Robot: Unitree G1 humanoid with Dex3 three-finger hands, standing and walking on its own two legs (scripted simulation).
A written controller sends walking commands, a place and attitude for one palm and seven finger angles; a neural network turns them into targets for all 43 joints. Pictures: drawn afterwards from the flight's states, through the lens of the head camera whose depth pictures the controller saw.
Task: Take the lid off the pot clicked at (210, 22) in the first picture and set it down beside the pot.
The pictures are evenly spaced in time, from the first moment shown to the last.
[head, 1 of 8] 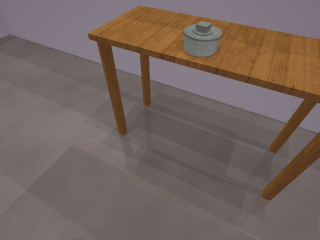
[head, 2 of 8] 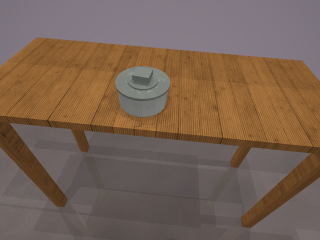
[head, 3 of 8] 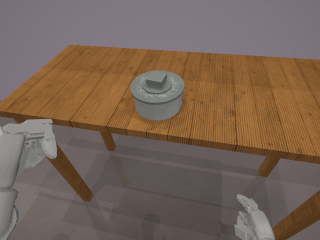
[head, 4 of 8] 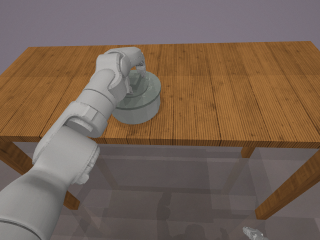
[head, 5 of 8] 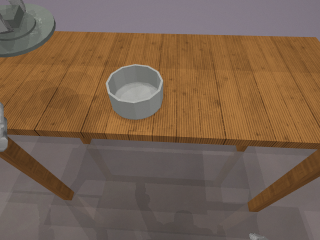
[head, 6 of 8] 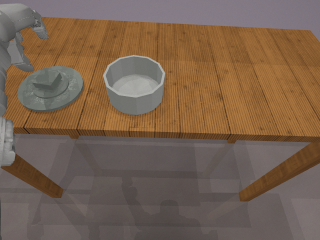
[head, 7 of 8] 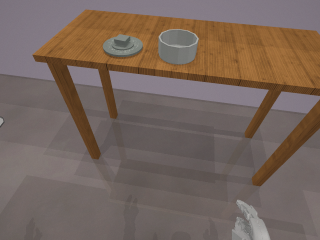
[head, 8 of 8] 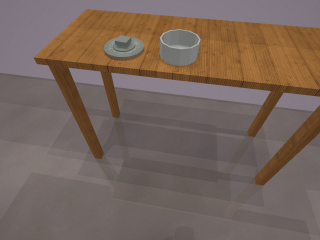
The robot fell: no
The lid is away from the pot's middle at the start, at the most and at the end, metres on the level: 0.00 0.24 0.23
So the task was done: yes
